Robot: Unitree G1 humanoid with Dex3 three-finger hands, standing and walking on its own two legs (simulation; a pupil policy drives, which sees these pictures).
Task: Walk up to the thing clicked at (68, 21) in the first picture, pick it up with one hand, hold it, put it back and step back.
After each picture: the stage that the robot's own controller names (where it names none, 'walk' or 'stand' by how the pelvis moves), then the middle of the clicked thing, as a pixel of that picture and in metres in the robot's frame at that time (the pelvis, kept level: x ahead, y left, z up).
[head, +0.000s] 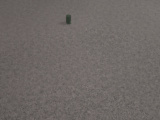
stand; (68, 19) +1.82 +0.14 -0.72
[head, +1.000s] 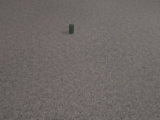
walk; (71, 29) +1.69 +0.10 -0.70
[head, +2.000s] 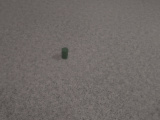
walk; (64, 53) +1.11 +0.09 -0.71
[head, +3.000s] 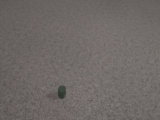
walk; (62, 92) +0.71 +0.09 -0.71
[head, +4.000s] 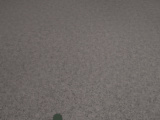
walk; out of the picture +0.47 +0.14 -0.71
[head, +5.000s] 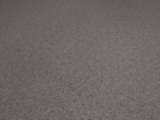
stand; out of the picture +0.38 +0.12 -0.72
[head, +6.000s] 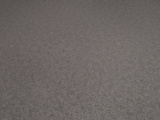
stand; out of the picture +0.38 +0.13 -0.73
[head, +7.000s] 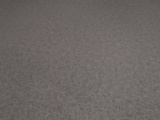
stand; out of the picture +0.37 +0.13 -0.73
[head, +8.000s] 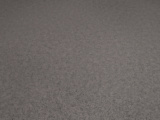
stand; out of the picture +0.37 +0.13 -0.73
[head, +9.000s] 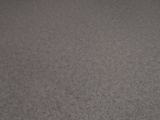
stand; out of the picture +0.36 +0.13 -0.73
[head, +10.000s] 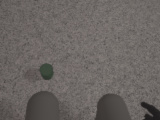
go down; (47, 72) +0.43 +0.16 -0.42
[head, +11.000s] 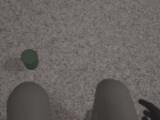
go down; (30, 60) +0.45 +0.19 -0.31
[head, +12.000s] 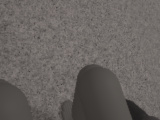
close in; out of the picture +0.43 +0.23 -0.23
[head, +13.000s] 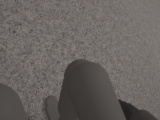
close; out of the picture +0.43 +0.24 -0.22
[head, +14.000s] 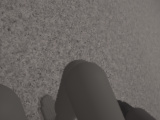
lift; out of the picture +0.42 +0.23 -0.23
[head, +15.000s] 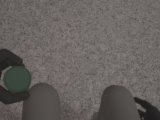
lift; (18, 82) +0.31 +0.22 -0.06
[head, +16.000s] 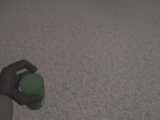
hold; (33, 92) +0.31 +0.16 +0.05
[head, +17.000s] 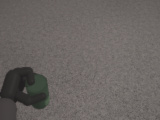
hold; (38, 92) +0.32 +0.15 +0.00
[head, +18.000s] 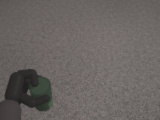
crouch; (41, 94) +0.32 +0.14 +0.00
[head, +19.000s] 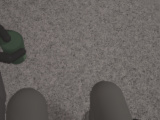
crouch; (14, 48) +0.45 +0.19 -0.10
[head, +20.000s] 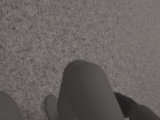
lower; out of the picture +0.43 +0.29 -0.23
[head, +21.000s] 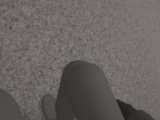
lower; out of the picture +0.43 +0.29 -0.23
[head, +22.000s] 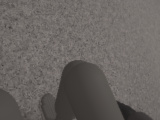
lower; out of the picture +0.43 +0.29 -0.23
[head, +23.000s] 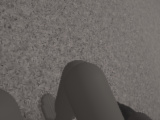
lower; out of the picture +0.43 +0.29 -0.24
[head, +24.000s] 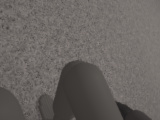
loosen; out of the picture +0.43 +0.27 -0.24
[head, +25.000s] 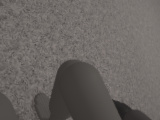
withdraw; out of the picture +0.43 +0.28 -0.24
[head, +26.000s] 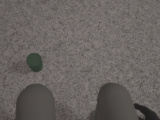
walk; (35, 63) +0.46 +0.20 -0.35
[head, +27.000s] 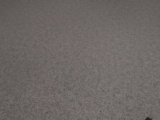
stand; out of the picture +0.37 +0.13 -0.66
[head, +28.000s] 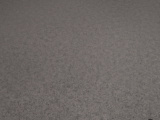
stand; out of the picture +0.39 +0.16 -0.66
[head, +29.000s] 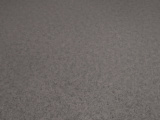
stand; out of the picture +0.39 +0.15 -0.69
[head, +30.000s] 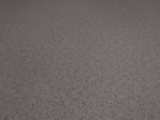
walk; out of the picture +0.41 +0.15 -0.72
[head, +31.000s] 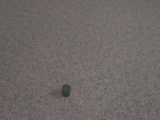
walk; (66, 90) +0.56 +0.10 -0.70
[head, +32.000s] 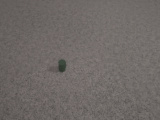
walk; (62, 65) +0.85 +0.11 -0.71
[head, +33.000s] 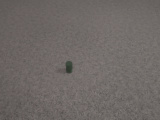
stand; (69, 67) +1.02 +0.13 -0.71
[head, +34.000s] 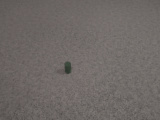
stand; (68, 67) +1.01 +0.14 -0.73
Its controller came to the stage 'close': yes
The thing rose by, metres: 0.71
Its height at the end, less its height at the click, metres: +0.00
